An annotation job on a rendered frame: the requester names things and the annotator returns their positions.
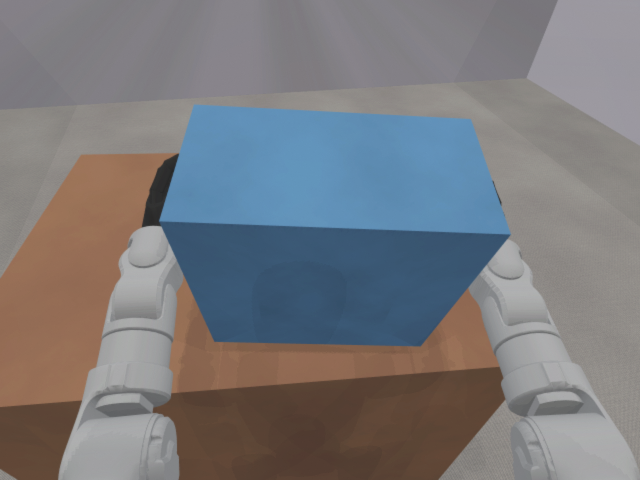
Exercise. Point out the carton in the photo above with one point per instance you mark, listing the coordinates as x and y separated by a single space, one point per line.
317 227

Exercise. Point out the pedestal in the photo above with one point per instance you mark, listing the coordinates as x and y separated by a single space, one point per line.
242 411

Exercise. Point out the robot left hand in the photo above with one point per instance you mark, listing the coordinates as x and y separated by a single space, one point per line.
158 192

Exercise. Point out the left robot upper arm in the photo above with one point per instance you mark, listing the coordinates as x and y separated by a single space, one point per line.
135 447

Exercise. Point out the right robot upper arm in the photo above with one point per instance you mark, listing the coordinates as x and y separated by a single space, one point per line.
582 446

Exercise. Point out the robot right forearm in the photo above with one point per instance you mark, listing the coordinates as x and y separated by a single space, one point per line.
539 377

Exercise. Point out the robot left forearm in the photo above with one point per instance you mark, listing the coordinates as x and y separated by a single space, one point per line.
132 375

